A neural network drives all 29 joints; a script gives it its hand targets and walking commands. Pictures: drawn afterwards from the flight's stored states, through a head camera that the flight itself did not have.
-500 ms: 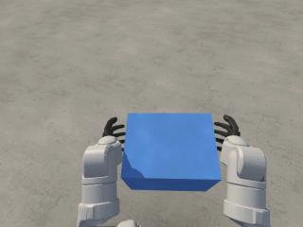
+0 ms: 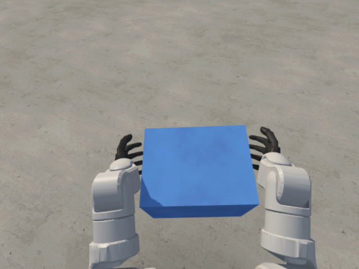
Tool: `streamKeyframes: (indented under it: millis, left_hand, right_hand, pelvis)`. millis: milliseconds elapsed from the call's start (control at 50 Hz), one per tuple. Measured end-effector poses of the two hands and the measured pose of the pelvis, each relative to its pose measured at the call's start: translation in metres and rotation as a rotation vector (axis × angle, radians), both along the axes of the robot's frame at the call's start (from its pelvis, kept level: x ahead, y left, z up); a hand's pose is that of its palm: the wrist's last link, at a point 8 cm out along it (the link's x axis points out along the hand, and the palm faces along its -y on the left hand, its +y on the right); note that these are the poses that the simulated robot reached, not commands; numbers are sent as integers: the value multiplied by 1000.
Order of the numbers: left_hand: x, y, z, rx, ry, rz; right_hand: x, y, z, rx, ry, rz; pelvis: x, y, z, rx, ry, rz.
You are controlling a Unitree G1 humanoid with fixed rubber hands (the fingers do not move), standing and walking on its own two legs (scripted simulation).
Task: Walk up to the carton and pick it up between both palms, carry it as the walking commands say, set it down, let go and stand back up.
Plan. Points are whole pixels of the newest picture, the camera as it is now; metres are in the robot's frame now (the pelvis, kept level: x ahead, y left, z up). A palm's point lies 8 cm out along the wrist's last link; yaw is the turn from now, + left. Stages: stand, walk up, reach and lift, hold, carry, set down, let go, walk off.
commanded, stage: carry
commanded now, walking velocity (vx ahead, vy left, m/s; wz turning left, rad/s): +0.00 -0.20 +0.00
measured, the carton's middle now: (195, 175) +0.32 +0.01 +0.01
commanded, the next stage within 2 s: none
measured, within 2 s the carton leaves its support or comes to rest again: neither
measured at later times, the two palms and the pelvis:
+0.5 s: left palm (184, 215) +0.20 +0.03 +0.09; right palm out of the picture +0.22 -0.27 +0.10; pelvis -0.09 -0.13 +0.01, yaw +0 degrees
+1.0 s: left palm out of the picture +0.10 -0.10 +0.08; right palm out of the picture +0.12 -0.39 +0.10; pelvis -0.18 -0.26 +0.01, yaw +1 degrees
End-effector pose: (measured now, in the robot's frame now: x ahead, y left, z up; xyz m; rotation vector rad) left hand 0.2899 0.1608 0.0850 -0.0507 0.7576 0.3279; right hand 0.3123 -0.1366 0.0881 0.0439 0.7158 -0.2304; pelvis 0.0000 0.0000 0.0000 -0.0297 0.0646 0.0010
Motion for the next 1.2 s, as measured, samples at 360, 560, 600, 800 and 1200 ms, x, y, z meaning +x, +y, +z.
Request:
streamKeyframes:
  millis: [360, 560, 600, 800, 1200]
  left_hand:
    - [-73, -95, -18, -43, 72, -87]
    - [-101, -156, 1, 4, -2, -2]
    - [-108, -174, -2, 23, 27, -28]
    - [-141, -233, -14, -16, 36, -129]
    - [-219, -335, -8, 17, 57, -32]
  right_hand:
    - [-90, -94, 3, -59, 75, -71]
    - [-101, -156, 0, 4, -1, 1]
    - [-114, -175, -8, 15, 29, -18]
    - [-175, -233, -6, -19, 37, -121]
    - [-227, -336, -14, 8, 62, -23]
  pelvis:
    - [-69, -82, 8, 12, -17, 14]
    - [-100, -156, 0, -5, -1, 5]
    - [-108, -168, 2, 9, 0, 17]
    - [-150, -208, -1, 11, -9, 36]
    - [-217, -328, 3, 16, -1, 31]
